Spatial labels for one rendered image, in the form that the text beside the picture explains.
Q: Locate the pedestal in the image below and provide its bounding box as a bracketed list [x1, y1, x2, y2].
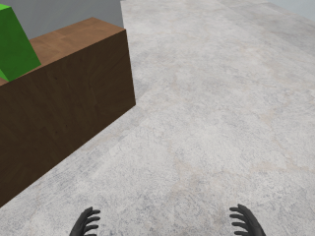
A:
[0, 17, 136, 207]

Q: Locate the carton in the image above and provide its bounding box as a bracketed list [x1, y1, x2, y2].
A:
[0, 4, 41, 82]

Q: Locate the robot left hand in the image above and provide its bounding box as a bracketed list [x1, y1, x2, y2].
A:
[69, 206, 100, 236]

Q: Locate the robot right hand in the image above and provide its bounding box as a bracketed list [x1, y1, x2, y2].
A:
[229, 204, 266, 236]

